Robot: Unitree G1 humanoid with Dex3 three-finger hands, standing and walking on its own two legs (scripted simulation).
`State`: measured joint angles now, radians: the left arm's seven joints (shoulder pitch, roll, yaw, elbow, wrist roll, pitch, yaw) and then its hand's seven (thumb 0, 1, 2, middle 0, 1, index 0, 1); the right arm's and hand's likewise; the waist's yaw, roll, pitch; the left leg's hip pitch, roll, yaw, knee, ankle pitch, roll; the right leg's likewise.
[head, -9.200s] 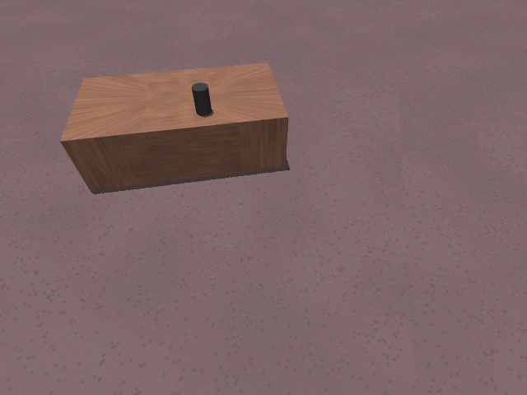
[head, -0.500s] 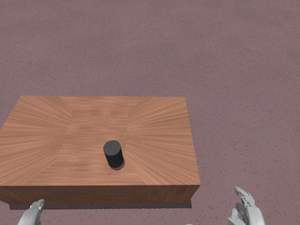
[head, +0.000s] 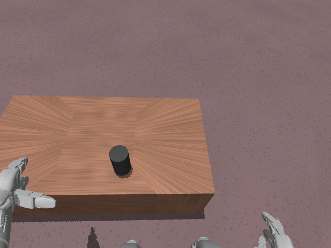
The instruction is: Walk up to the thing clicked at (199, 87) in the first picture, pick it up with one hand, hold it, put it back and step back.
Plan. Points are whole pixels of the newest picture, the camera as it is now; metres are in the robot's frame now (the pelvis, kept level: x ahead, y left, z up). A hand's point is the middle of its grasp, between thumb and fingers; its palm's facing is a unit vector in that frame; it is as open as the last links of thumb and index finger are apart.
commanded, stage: go down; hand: left
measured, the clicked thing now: (120, 160) +0.49 +0.18 -0.32
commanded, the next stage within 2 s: none
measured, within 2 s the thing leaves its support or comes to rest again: neither
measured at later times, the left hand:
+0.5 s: hand (34, 152) +0.36 +0.35 -0.02, palm faces +0.18 -0.97 -0.14, open 17.4 cm
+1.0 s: hand (32, 138) +0.40 +0.37 -0.01, palm faces +0.18 -0.98 -0.11, open 17.4 cm
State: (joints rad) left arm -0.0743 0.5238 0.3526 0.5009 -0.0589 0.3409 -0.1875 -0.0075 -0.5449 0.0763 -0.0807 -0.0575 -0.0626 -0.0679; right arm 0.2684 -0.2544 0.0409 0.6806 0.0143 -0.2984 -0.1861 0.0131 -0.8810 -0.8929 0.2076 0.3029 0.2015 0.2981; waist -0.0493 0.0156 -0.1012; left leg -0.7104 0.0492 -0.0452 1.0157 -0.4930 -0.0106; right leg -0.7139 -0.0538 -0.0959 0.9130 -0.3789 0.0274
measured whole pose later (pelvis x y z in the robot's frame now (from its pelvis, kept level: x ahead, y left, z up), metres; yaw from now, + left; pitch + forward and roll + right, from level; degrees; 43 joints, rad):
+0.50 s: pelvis -0.01 +0.00 -0.02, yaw -2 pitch +17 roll -3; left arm -0.48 0.71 0.59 1.08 -0.04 -0.14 -0.43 -0.01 -0.53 0.05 -0.07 -0.02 -0.05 -0.03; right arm 0.35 -0.29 0.04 0.71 -0.04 -0.21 -0.13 0.01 -0.89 -0.90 0.21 0.30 0.20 0.30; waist -0.08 -0.02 -0.07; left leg -0.91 0.06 -0.02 1.10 -0.50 -0.01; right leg -0.93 -0.05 -0.06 1.01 -0.38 0.03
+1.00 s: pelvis -0.01 +0.00 -0.04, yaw -2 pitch +22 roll -4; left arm -0.63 0.83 0.65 1.17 -0.05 -0.21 -0.50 -0.01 -0.51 0.05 -0.07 -0.01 -0.05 -0.02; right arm 0.31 -0.30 0.08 0.68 -0.04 -0.17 -0.13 0.01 -0.90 -0.90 0.21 0.30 0.20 0.30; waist -0.10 -0.02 -0.08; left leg -1.04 0.06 -0.04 1.19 -0.53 -0.01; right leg -1.05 -0.05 -0.08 1.08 -0.40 0.02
